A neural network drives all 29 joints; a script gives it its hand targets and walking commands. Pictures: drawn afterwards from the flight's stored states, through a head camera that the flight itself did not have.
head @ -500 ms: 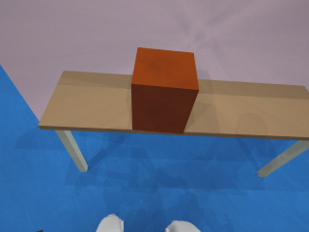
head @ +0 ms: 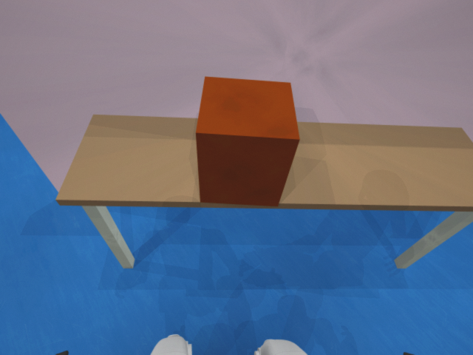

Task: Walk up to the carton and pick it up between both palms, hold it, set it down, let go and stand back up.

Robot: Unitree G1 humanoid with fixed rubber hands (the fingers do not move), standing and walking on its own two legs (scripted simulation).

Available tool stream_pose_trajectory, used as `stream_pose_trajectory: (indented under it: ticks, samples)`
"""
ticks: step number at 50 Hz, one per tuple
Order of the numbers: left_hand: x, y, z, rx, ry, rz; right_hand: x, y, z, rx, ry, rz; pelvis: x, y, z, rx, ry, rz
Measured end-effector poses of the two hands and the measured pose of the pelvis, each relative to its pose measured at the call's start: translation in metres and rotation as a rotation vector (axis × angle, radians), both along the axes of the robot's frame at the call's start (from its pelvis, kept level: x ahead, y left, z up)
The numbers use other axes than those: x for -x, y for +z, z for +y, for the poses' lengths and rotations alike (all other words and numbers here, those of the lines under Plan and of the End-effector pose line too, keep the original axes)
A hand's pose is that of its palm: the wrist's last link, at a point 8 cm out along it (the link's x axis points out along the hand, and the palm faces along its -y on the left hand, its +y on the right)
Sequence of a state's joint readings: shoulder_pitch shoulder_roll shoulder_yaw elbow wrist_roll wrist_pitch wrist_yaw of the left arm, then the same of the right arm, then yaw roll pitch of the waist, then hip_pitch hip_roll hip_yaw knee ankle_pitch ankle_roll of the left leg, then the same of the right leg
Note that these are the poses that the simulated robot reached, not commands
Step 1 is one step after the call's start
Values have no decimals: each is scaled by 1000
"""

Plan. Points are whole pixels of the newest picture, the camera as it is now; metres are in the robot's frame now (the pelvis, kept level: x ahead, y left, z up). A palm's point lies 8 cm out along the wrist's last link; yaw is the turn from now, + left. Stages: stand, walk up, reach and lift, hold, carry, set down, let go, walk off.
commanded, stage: walk up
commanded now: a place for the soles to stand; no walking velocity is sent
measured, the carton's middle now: (243, 145) +0.59 -0.03 -0.05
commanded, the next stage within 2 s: none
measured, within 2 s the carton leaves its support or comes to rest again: neither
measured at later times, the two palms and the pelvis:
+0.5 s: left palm (41, 324) +0.19 +0.34 -0.09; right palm out of the picture +0.07 -0.30 -0.05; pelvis +0.08 +0.03 +0.02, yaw -2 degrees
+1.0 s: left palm (78, 289) +0.25 +0.29 -0.09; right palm (420, 304) +0.21 -0.35 -0.07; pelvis +0.17 -0.02 +0.01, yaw -1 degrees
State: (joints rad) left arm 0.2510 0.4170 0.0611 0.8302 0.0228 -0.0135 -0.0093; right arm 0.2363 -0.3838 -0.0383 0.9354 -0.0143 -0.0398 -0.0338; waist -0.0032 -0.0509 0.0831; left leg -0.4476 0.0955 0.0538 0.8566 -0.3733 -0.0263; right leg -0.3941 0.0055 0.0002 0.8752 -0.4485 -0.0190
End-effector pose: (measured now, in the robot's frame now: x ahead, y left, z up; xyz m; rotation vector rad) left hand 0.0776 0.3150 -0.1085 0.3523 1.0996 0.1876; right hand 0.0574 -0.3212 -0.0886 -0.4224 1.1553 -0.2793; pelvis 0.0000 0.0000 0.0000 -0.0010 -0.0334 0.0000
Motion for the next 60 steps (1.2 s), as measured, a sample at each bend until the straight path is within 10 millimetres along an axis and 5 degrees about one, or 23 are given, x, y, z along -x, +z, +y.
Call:
stream_pose_trajectory:
  ticks: [7,13,18,25,33,39,46,60]
  samples:
    - [-3,1,-1,10,-5,-10,-8,1,-1,-8,14,-4,-3,0,0,-3,-3,4]
    - [-18,-6,20,30,-4,-10,-29,12,10,19,45,-10,-19,-1,20,17,-13,21]
    - [-61,-2,28,39,-63,-12,-25,24,21,27,-14,-46,-42,6,34,8,-40,-4]
    - [-113,18,22,38,-120,-48,-15,35,17,19,-78,5,-77,20,28,7,-43,-29]
    - [-156,22,-9,5,-145,-34,-46,9,-15,-23,-91,32,-118,10,-6,-39,-60,-17]
    - [-158,25,-27,-6,-67,-36,-91,1,-27,-58,-42,39,-141,11,-27,-28,-44,-28]
    - [-167,26,-28,-1,-31,-19,-135,9,-34,-39,3,28,-163,15,-28,-24,-34,-9]
    - [-179,1,-15,48,4,50,-161,22,-14,21,-6,18,-184,13,-9,12,-22,-1]
